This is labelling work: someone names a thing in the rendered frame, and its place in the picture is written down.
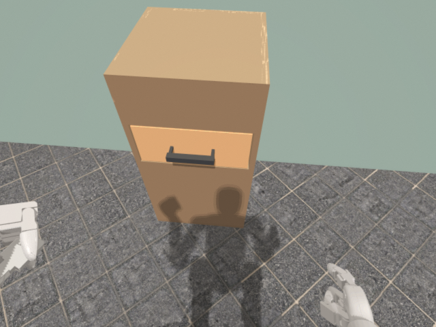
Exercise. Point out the cabinet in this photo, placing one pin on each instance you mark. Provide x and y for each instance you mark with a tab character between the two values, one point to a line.
194	69

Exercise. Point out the right robot hand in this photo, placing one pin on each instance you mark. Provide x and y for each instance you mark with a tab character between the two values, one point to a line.
350	305

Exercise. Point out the drawer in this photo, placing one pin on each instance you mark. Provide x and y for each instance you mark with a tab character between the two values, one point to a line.
232	149

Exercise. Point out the handle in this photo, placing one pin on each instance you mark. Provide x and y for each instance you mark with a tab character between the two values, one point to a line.
191	159

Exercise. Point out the left robot hand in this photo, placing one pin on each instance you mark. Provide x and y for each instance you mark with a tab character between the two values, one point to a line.
19	231

